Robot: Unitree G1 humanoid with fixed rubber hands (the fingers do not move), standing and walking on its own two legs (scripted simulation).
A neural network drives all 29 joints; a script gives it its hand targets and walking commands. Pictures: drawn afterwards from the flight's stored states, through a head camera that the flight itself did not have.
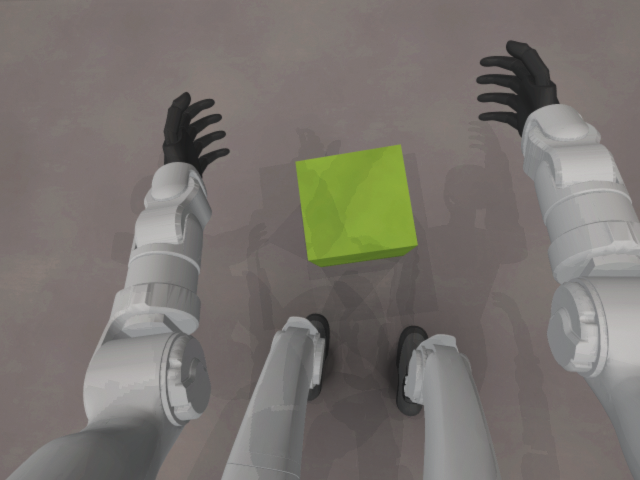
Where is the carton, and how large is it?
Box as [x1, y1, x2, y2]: [295, 144, 417, 266]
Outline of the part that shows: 400,144 295,162 308,260 320,266 397,256 403,255 417,244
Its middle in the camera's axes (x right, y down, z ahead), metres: +0.08 -0.05 +0.88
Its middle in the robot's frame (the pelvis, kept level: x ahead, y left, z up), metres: +0.48 +0.05 -0.52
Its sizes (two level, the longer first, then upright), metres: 0.210 0.200 0.250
